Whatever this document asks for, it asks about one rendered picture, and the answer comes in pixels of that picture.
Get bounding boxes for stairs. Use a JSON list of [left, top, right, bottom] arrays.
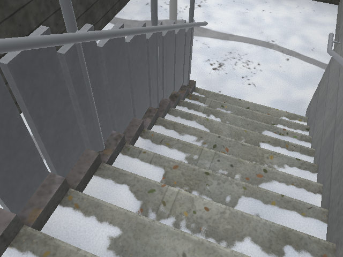
[[1, 87, 336, 257]]

